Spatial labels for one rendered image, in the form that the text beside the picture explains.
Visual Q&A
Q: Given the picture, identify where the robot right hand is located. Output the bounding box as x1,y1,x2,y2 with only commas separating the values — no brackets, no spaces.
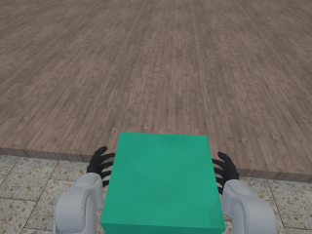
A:
212,151,240,195

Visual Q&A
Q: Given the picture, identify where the carton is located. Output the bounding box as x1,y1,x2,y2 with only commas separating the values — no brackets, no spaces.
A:
100,132,226,234

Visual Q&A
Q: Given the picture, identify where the robot left hand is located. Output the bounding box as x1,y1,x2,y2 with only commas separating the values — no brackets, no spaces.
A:
86,146,116,187

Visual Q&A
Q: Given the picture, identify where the robot left forearm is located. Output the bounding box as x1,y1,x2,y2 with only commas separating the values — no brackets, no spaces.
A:
53,173,103,234

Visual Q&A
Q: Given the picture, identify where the robot right forearm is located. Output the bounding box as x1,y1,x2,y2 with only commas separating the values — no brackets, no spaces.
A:
222,179,277,234

